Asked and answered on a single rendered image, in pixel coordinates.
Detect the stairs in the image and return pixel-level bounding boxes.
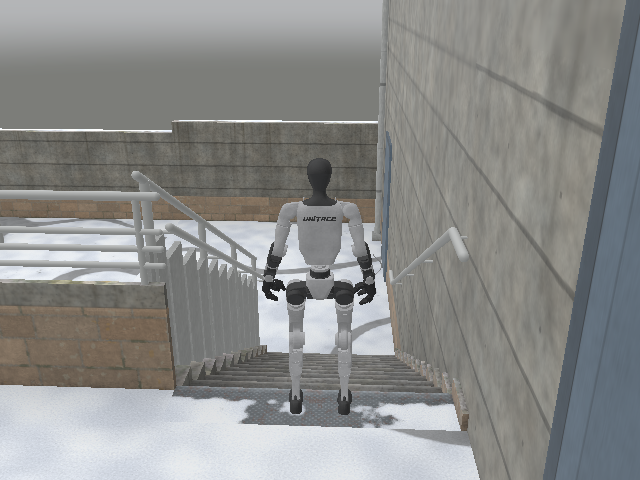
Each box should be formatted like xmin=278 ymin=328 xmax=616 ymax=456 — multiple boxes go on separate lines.
xmin=190 ymin=352 xmax=443 ymax=393

